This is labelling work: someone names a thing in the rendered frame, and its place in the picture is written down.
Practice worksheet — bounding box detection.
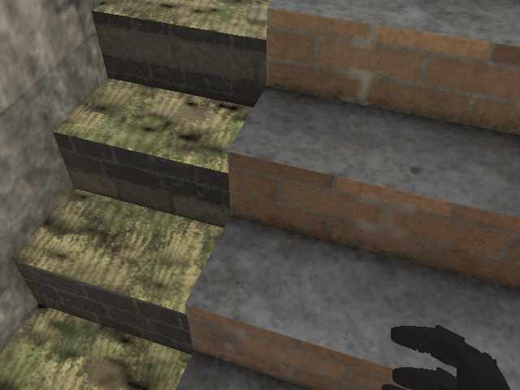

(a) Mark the robot right hand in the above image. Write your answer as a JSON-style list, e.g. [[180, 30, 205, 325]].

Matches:
[[382, 325, 510, 390]]

